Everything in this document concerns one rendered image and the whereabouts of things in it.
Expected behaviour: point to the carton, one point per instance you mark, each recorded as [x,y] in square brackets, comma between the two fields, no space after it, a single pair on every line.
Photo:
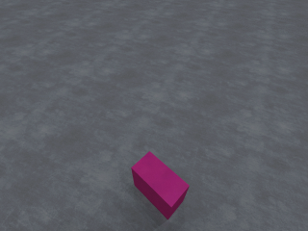
[159,184]

